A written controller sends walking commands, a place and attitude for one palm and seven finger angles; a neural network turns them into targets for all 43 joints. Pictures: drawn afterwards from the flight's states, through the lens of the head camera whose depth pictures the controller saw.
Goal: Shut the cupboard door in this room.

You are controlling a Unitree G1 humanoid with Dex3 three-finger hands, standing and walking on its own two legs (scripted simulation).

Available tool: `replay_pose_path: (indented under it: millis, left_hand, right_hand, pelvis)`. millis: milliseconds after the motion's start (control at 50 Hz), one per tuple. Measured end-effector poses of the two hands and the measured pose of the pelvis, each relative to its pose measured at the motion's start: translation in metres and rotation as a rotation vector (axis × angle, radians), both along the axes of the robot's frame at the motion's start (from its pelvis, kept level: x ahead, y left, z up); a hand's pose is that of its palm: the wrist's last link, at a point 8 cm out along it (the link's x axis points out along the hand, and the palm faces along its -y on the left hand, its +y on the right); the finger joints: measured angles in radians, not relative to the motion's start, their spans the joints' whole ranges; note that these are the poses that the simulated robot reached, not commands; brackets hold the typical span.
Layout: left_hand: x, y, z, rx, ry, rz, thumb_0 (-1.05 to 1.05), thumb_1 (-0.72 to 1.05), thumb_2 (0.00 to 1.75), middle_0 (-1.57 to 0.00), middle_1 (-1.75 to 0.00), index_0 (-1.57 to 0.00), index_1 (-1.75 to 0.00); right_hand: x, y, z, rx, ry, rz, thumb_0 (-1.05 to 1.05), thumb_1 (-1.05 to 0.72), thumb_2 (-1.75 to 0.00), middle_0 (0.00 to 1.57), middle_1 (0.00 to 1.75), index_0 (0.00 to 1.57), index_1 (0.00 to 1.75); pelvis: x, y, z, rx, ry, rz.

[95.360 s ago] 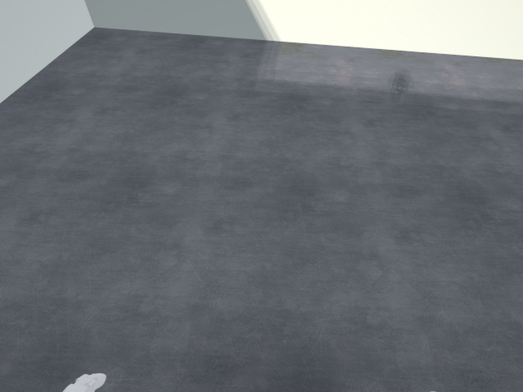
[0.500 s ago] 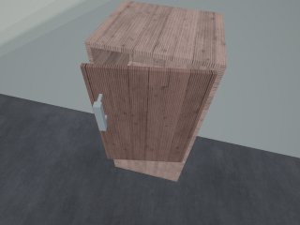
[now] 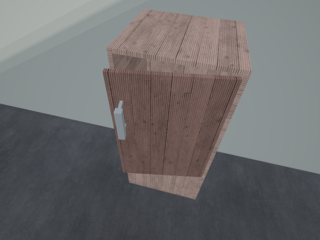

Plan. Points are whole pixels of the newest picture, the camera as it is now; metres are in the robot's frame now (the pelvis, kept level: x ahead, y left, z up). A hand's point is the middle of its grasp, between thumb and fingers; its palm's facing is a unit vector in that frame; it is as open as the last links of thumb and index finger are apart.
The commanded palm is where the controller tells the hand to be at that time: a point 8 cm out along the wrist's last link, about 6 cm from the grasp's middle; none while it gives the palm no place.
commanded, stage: look again from close up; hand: left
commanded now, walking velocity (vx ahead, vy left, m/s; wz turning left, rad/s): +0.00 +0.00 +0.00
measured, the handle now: (121, 120) +0.48 +0.16 -0.01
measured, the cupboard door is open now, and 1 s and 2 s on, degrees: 11 11 11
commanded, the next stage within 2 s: shuffle to correct the standing spot in 0.08 s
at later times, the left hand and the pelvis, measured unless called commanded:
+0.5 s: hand out of the picture -0.09 +0.17 -0.17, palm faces +0.02 -0.98 -0.18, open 7.4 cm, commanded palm none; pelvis -0.02 +0.00 +0.01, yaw -1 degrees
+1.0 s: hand out of the picture +0.00 +0.11 -0.17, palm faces +0.05 -0.99 -0.11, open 7.4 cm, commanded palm none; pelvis +0.03 -0.03 +0.00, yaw -1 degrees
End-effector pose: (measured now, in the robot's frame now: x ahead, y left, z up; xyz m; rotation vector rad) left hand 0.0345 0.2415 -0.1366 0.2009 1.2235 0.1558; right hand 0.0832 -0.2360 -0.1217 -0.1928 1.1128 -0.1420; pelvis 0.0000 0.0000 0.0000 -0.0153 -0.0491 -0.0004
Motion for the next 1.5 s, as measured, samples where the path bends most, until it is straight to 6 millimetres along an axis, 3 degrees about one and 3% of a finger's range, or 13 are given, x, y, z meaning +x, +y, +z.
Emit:
replay_pose_path:
  millis: [120, 300, 420, 560, 640, 780, 920, 1020, 1180, 1320, 1500]
  left_hand:
    - [-0.021, 0.008, -0.001, -0.008, 0.042, 0.000, 0.00, 0.90, 0.90, -0.20, -0.30, -0.20, -0.30]
    - [-0.069, 0.009, -0.003, -0.023, 0.168, 0.019, 0.00, 0.90, 0.90, -0.20, -0.30, -0.20, -0.30]
    - [-0.107, -0.006, 0.001, -0.043, 0.266, 0.049, 0.00, 0.90, 0.90, -0.20, -0.30, -0.20, -0.30]
    - [-0.138, -0.033, -0.004, -0.084, 0.345, 0.089, 0.00, 0.90, 0.90, -0.20, -0.30, -0.20, -0.30]
    - [-0.127, -0.044, -0.012, -0.111, 0.352, 0.065, 0.00, 0.90, 0.90, -0.20, -0.30, -0.20, -0.30]
    - [-0.078, -0.063, -0.007, -0.081, 0.192, 0.070, 0.00, 0.90, 0.90, -0.20, -0.30, -0.20, -0.30]
    - [-0.054, -0.081, 0.001, -0.097, 0.169, 0.077, 0.00, 0.90, 0.90, -0.20, -0.30, -0.20, -0.30]
    - [-0.037, -0.084, -0.013, -0.135, 0.198, 0.070, 0.00, 0.90, 0.90, -0.20, -0.30, -0.20, -0.30]
    - [-0.011, -0.073, -0.011, -0.114, 0.191, 0.042, 0.01, 0.91, 0.90, -0.20, -0.30, -0.20, -0.30]
    - [-0.005, -0.045, -0.004, -0.041, 0.138, 0.017, 0.01, 0.91, 0.90, -0.20, -0.30, -0.20, -0.30]
    - [-0.012, -0.032, 0.000, -0.031, 0.095, -0.004, 0.00, 0.91, 0.90, -0.20, -0.30, -0.20, -0.30]
  right_hand:
    - [-0.027, 0.008, -0.002, 0.004, 0.060, -0.010, 0.01, -0.90, -0.89, 0.20, 0.30, 0.20, 0.30]
    - [-0.077, 0.013, -0.006, 0.010, 0.188, -0.060, 0.01, -0.90, -0.89, 0.20, 0.30, 0.20, 0.30]
    - [-0.098, 0.007, -0.011, 0.017, 0.242, -0.096, 0.01, -0.90, -0.89, 0.20, 0.30, 0.20, 0.30]
    - [-0.100, -0.003, -0.013, 0.008, 0.228, -0.115, 0.01, -0.90, -0.89, 0.20, 0.30, 0.20, 0.30]
    - [-0.102, -0.005, -0.018, 0.013, 0.206, -0.143, 0.01, -0.91, -0.89, 0.20, 0.30, 0.20, 0.30]
    - [-0.104, -0.019, -0.025, 0.053, 0.263, -0.140, 0.01, -0.90, -0.89, 0.20, 0.30, 0.20, 0.30]
    - [-0.060, -0.028, -0.009, 0.047, 0.214, -0.111, 0.02, -0.93, -0.89, 0.20, 0.30, 0.20, 0.30]
    - [-0.028, -0.027, -0.012, 0.005, 0.162, -0.091, 0.02, -0.94, -0.89, 0.19, 0.30, 0.20, 0.30]
    - [-0.004, -0.019, -0.005, 0.000, 0.144, -0.088, 0.01, -0.94, -0.89, 0.19, 0.30, 0.20, 0.30]
    - [-0.014, -0.018, -0.009, 0.020, 0.123, -0.100, 0.00, -0.93, -0.89, 0.20, 0.30, 0.20, 0.30]
    - [-0.056, -0.015, -0.008, 0.026, 0.173, -0.107, 0.00, -0.93, -0.89, 0.20, 0.30, 0.20, 0.30]
  pelvis:
    - [-0.009, 0.008, 0.002, -0.001, 0.007, 0.000]
    - [-0.017, 0.014, 0.005, 0.004, 0.017, -0.003]
    - [-0.021, 0.005, 0.006, 0.001, 0.024, -0.017]
    - [-0.017, -0.006, 0.002, -0.004, 0.021, -0.025]
    - [-0.012, -0.010, -0.003, 0.002, 0.018, -0.044]
    - [-0.006, -0.033, -0.001, 0.013, 0.032, -0.038]
    - [0.015, -0.039, 0.011, 0.017, 0.043, -0.010]
    - [0.032, -0.032, 0.002, -0.015, 0.032, -0.016]
    - [0.035, -0.029, 0.007, 0.012, 0.026, -0.037]
    - [0.016, -0.026, 0.005, 0.005, 0.020, -0.046]
    - [0.001, -0.019, 0.008, 0.000, 0.010, -0.037]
